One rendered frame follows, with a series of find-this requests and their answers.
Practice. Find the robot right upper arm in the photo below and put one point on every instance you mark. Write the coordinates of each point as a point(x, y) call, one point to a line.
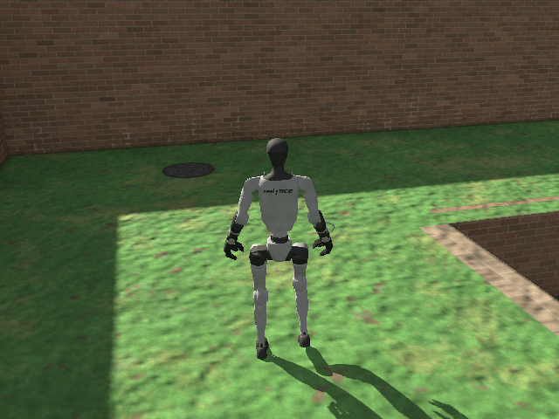
point(306, 184)

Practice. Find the robot left upper arm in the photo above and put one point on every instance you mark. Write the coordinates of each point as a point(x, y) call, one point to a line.
point(245, 199)

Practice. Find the humanoid robot torso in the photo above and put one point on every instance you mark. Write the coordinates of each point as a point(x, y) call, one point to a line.
point(278, 201)

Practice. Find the right robot forearm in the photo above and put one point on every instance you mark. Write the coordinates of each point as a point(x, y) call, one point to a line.
point(322, 229)

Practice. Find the left robot forearm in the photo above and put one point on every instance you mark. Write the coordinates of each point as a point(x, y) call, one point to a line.
point(234, 231)

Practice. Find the robot right hand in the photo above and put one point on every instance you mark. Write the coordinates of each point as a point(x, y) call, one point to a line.
point(328, 245)

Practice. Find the right robot shin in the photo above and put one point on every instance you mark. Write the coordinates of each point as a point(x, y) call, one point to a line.
point(302, 307)

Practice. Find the robot left hand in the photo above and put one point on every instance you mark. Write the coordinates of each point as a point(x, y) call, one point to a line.
point(234, 247)

